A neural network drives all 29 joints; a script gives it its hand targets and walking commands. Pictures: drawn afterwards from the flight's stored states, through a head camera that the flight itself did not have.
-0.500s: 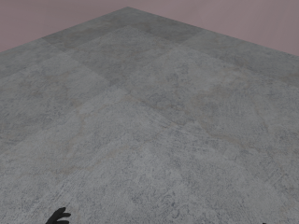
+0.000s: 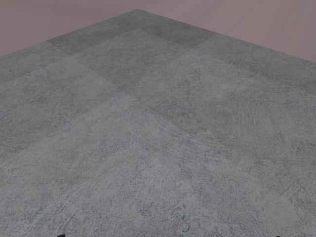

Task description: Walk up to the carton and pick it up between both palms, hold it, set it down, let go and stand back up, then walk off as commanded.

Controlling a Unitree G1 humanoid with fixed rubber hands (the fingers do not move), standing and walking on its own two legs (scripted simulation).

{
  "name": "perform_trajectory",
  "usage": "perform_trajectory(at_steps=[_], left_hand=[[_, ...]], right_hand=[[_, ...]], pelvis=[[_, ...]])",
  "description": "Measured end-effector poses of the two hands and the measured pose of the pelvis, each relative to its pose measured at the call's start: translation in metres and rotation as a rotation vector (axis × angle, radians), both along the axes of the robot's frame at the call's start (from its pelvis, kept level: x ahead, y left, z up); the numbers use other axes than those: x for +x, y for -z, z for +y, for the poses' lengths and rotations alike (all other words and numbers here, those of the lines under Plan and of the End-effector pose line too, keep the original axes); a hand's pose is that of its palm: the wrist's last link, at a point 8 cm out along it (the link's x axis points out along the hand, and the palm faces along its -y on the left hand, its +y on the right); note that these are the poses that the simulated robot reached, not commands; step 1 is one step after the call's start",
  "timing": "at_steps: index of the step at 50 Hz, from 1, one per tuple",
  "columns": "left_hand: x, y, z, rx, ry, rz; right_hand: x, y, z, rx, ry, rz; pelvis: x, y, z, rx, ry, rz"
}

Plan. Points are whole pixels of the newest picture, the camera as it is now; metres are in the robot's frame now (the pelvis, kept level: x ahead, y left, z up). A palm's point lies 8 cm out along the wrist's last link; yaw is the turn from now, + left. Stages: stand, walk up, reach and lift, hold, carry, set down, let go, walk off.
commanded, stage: stand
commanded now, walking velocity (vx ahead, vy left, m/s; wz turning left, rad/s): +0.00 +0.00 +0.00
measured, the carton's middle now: out of the picture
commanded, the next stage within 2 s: walk up in 1.28 s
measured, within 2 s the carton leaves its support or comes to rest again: neither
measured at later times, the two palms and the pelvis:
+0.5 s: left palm out of the picture +0.11 +0.31 -0.10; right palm out of the picture +0.09 -0.31 -0.11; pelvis +0.00 +0.01 +0.00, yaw +0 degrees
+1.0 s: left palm out of the picture +0.10 +0.32 -0.10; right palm out of the picture +0.10 -0.30 -0.11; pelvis +0.00 +0.01 +0.00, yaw +0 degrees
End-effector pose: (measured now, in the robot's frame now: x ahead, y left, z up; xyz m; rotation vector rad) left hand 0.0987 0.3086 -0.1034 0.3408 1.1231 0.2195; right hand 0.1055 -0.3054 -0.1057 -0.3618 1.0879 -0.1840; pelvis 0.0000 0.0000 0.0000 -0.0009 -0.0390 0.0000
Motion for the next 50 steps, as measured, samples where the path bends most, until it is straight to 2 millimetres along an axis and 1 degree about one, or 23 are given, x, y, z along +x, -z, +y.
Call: perform_trajectory(at_steps=[7, 12, 21, 33, 43, 50], left_hand=[[0.000, 0.000, 0.001, -0.001, -0.003, 0.001], [0.004, 0.000, 0.002, 0.000, 0.011, -0.003], [0.009, -0.002, 0.005, 0.004, 0.008, -0.007], [0.014, -0.004, 0.007, 0.007, 0.007, -0.005], [0.008, -0.007, 0.014, 0.024, -0.013, 0.000], [0.004, -0.007, 0.011, 0.019, -0.012, 0.000]], right_hand=[[0.000, -0.002, -0.002, -0.007, 0.005, 0.007], [-0.005, -0.002, -0.004, -0.014, 0.019, 0.015], [-0.012, 0.000, -0.001, -0.009, 0.024, 0.034], [-0.011, 0.000, 0.001, -0.005, 0.031, 0.035], [-0.010, 0.003, 0.001, -0.004, 0.029, 0.040], [-0.008, 0.003, 0.003, 0.003, 0.023, 0.040]], pelvis=[[0.000, 0.000, 0.002, -0.002, -0.002, 0.000], [0.001, -0.001, 0.004, 0.001, 0.004, 0.001], [0.001, -0.001, 0.006, 0.000, 0.003, 0.001], [0.003, -0.002, 0.007, 0.002, 0.003, 0.002], [0.004, -0.002, 0.006, 0.001, -0.003, 0.001], [0.004, -0.002, 0.006, -0.001, -0.005, 0.003]])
